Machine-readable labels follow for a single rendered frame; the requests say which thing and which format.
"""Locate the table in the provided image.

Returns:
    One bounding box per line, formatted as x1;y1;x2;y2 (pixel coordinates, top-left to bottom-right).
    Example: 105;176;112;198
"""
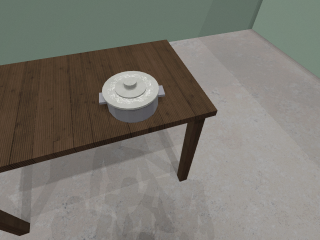
0;39;218;236

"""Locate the pot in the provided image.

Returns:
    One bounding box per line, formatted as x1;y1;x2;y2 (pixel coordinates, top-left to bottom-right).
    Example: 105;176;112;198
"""
99;85;165;123

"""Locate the lid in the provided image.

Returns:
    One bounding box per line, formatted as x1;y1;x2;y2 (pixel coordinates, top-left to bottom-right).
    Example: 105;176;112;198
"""
102;71;159;110

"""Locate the knob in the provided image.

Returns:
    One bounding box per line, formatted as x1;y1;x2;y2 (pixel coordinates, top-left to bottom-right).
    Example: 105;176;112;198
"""
123;77;137;89

